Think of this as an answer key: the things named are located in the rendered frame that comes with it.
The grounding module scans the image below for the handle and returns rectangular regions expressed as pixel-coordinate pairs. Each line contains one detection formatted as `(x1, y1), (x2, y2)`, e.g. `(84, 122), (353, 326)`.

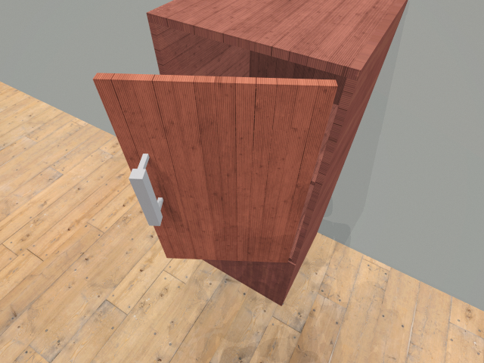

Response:
(129, 154), (163, 226)

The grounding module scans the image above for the cupboard door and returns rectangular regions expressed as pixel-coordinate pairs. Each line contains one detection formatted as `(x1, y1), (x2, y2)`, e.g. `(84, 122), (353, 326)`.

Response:
(93, 73), (338, 262)

